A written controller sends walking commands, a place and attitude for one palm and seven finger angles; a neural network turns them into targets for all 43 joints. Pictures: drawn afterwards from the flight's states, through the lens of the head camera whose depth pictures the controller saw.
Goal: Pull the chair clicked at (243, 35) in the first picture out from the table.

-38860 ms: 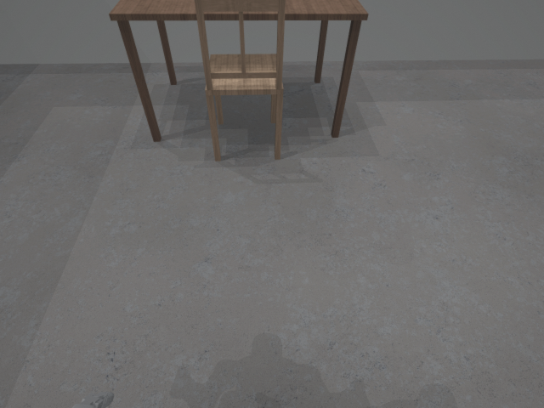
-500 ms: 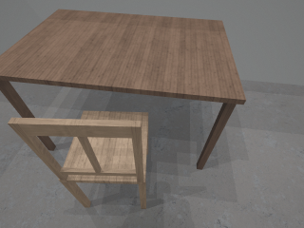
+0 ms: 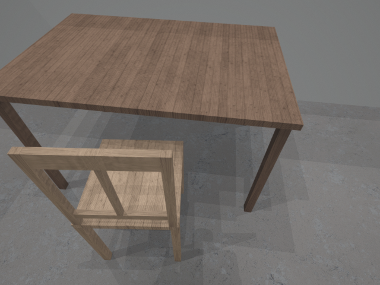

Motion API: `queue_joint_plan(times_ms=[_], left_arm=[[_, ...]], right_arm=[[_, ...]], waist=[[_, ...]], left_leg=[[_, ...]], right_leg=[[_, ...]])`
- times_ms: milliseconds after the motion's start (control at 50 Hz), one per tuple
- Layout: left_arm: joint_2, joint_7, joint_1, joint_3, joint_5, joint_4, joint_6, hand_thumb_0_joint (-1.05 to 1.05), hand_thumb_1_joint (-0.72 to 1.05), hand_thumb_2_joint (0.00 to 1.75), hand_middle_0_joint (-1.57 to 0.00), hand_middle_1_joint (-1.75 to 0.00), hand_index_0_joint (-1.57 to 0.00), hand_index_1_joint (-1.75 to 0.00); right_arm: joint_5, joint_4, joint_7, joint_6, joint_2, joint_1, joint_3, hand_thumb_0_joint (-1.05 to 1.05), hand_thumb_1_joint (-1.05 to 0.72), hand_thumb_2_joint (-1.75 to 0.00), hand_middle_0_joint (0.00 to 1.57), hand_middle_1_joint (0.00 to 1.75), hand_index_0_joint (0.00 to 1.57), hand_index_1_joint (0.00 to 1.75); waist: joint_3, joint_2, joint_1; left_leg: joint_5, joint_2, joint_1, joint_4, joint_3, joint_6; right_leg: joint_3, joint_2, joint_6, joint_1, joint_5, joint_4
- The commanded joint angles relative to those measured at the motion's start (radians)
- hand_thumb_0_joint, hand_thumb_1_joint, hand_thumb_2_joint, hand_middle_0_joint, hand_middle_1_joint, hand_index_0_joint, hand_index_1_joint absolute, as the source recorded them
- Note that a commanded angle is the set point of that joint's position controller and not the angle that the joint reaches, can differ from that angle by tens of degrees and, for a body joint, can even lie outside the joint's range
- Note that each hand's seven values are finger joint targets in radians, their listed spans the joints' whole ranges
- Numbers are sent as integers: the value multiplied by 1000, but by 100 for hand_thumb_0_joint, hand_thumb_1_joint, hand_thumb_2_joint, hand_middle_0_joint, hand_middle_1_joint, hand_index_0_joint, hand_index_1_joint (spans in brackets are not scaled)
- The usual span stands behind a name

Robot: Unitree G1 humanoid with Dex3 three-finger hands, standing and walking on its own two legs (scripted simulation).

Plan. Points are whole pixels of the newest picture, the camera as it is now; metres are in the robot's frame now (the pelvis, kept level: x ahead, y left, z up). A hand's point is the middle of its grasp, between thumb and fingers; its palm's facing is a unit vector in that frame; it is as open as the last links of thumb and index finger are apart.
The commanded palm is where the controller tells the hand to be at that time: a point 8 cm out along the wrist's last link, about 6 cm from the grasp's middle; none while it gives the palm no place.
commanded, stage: look again from close up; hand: left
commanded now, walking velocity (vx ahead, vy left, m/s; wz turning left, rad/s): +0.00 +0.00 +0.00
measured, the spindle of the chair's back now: (111, 193) +0.37 +0.25 -0.12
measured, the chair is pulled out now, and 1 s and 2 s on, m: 0.13 0.13 0.13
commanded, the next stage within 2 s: shuffle to correct the standing spot in 0.10 s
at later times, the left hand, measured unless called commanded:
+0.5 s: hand out of the picture -0.03 +0.18 -0.18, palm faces +0.06 -0.97 -0.23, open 7.3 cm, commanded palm none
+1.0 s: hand out of the picture -0.05 +0.22 -0.18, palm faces +0.01 -0.97 -0.22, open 7.3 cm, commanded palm none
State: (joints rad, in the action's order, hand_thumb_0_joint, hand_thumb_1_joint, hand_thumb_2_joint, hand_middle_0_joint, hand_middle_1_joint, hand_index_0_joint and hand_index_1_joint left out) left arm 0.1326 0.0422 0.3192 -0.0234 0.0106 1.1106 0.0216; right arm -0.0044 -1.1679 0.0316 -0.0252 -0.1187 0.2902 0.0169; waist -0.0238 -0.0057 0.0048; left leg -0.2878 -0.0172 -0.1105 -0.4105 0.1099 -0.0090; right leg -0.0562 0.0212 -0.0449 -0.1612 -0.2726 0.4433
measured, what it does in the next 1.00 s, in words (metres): steps on the spot: right foot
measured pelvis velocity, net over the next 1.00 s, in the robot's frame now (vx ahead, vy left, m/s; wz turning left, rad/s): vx -0.06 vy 0.04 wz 0.00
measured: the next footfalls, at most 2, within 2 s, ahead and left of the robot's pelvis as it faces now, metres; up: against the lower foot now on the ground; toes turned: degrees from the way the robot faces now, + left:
right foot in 0.96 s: -0.03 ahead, -0.01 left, +0.00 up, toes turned +3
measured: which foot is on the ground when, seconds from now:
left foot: down 0.00-1.00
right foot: down 0.00-0.68, up 0.70-0.94, down 0.96-1.00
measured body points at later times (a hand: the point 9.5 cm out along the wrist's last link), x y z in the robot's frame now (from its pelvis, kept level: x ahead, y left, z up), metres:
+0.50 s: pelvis -0.03 +0.00 -0.01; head +0.00 +0.00 +0.44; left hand -0.03 +0.23 -0.16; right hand -0.02 -0.22 -0.17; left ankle -0.05 +0.11 -0.73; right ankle -0.02 -0.09 -0.74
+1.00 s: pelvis -0.06 +0.04 -0.01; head -0.04 +0.03 +0.44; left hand -0.05 +0.27 -0.16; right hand -0.09 -0.16 -0.18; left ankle -0.06 +0.15 -0.74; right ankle -0.10 -0.05 -0.74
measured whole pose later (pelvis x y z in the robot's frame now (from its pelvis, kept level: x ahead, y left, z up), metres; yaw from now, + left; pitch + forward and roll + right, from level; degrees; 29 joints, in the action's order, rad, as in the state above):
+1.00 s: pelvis -0.06 +0.04 -0.01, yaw +0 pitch +1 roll +1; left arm 0.15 0.04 0.30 0.01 0.02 1.02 0.00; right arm -0.01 -1.10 0.02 0.00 -0.11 0.34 -0.01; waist -0.03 0.02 -0.02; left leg -0.28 0.00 -0.27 -0.54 0.05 -0.01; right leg -0.03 0.02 -0.04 -0.19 -0.32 0.51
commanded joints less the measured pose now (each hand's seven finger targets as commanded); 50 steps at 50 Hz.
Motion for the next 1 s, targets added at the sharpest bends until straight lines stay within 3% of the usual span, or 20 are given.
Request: queue_joint_plan(times_ms=[0,180,340,420,480,520,580,600,620,640,660,680,720,760,840,880,900,940,960,980], left_arm=[[91,5,82,19,0,-18,9,0,90,90,-20,-30,-20,-30],[88,6,93,20,1,-19,11,0,90,90,-20,-30,-20,-30],[145,19,86,56,5,-69,-7,0,90,90,-20,-30,-20,-30],[196,21,75,78,12,-93,-18,0,90,90,-20,-30,-20,-30],[208,27,52,95,24,-120,-26,0,90,90,-20,-30,-20,-30],[212,24,-17,96,30,-150,-27,0,90,90,-20,-30,-20,-30],[210,17,-63,93,24,-175,-36,0,90,90,-20,-30,-20,-30],[180,15,-58,83,19,-173,-40,0,90,90,-20,-30,-20,-30],[135,10,-50,69,17,-174,-42,0,90,90,-20,-30,-20,-30],[90,6,-35,62,10,-180,-46,0,90,90,-20,-30,-20,-30],[93,5,-37,61,14,-185,-44,0,90,90,-20,-30,-20,-30],[98,4,-33,62,19,-163,-49,0,90,90,-20,-30,-20,-30],[106,-10,-3,64,28,-152,-55,0,90,90,-20,-30,-20,-30],[87,-18,13,61,28,-151,-46,0,90,90,-20,-30,-20,-30],[65,-21,-3,49,13,-166,-26,0,90,90,-20,-30,-20,-30],[54,-17,39,46,8,-144,-15,0,90,90,-20,-30,-20,-30],[63,-12,61,46,8,-130,-9,0,90,90,-20,-30,-20,-30],[115,1,94,49,6,-106,-1,0,90,90,-20,-30,-20,-30],[138,0,91,48,5,-102,0,0,90,90,-20,-30,-20,-30],[158,30,94,45,21,-83,5,0,90,90,-20,-30,-20,-30]], right_arm=[[-2,17,7,-12,-84,82,-11,0,-90,-90,20,30,20,30],[-2,18,8,-13,-78,89,-12,0,-90,-90,20,30,20,30],[-3,81,8,20,-107,64,-40,0,-90,-90,20,30,20,30],[-5,121,3,45,-99,49,-60,0,-90,-90,20,30,20,30],[-9,154,-3,61,-112,-4,-75,0,-90,-90,20,30,20,30],[-2,158,-9,58,-89,29,-76,0,-90,-90,20,30,20,30],[-1,131,-18,32,-56,112,-62,0,-90,-90,20,30,20,30],[-2,116,-15,20,-67,133,-56,0,-90,-90,20,30,20,30],[-9,111,-10,13,-97,130,-60,0,-90,-90,20,30,20,30],[-23,123,-9,13,-146,116,-67,0,-90,-90,20,30,20,30],[-30,141,-11,20,-159,106,-65,0,-90,-90,20,30,20,30],[-30,146,-12,15,-149,50,-56,0,-90,-90,20,30,20,30],[-28,170,-10,17,-163,-16,-58,0,-90,-90,20,30,20,30],[-30,169,-9,10,-176,-10,-61,0,-90,-90,20,30,20,30],[-33,132,-4,11,-158,84,-61,0,-90,-90,20,30,20,30],[-24,112,-1,13,-151,112,-61,0,-90,-90,20,30,20,30],[-17,104,-2,13,-133,127,-59,0,-90,-90,20,30,20,30],[-5,110,-2,4,-77,110,-44,0,-90,-90,20,30,20,30],[-4,113,-5,0,-61,101,-37,0,-90,-90,20,30,20,30],[-7,177,-11,5,-121,-29,-43,0,-90,-90,20,30,20,30]], waist=[[-62,-3,0],[-52,-7,1],[-18,-15,14],[5,-132,20],[-30,-189,44],[-3,-143,5],[45,-125,-32],[51,-51,-36],[23,94,-34],[-29,280,-34],[-76,248,-35],[-83,276,-8],[-134,169,23],[-138,106,22],[-96,113,-25],[-54,77,-13],[-34,18,-12],[-16,-124,-6],[-1,-145,-12],[-56,-125,1]], left_leg=[[200,-103,-35,71,-109,-22],[217,-102,-29,65,-108,-22],[285,-89,-89,-49,-87,-6],[9,-10,-183,-223,-41,20],[-221,-7,-295,-457,-109,29],[-205,-6,-238,-436,-130,25],[30,25,-24,-94,-53,17],[54,9,52,3,-62,17],[-20,-64,48,84,-143,3],[-179,-198,-72,190,-329,-61],[-239,-251,-229,251,-378,-115],[-364,-262,-328,294,-437,-142],[-377,-252,-382,285,-440,-156],[-337,-233,-329,263,-390,-150],[-156,-210,-167,192,-352,-136],[-73,-187,-157,110,-322,-111],[-3,-148,-177,49,-274,-84],[23,-44,-266,-86,-126,-23],[-24,-11,-246,-104,-88,-6],[-5,-12,-175,-248,-88,19]], right_leg=[[133,-130,-3,-42,233,-79],[134,-133,-4,-36,263,-79],[192,-202,-43,-39,439,12],[318,-336,-138,-22,477,-56],[378,-405,-220,-73,444,-97],[317,-360,-196,-129,347,-85],[214,-241,-82,-228,17,-28],[168,-181,-42,-273,-119,21],[115,-107,-8,-318,-222,106],[34,-24,33,-332,-279,250],[21,1,28,-261,-275,377],[60,-32,21,-205,-225,461],[66,-24,19,-228,-192,574],[46,-31,22,-250,-201,543],[19,-36,25,-212,-222,238],[22,-27,27,-85,-94,3],[54,-38,24,-7,-11,-82],[221,-167,-17,82,119,-127],[246,-221,-51,62,175,-124],[262,-203,-36,-101,363,-120]])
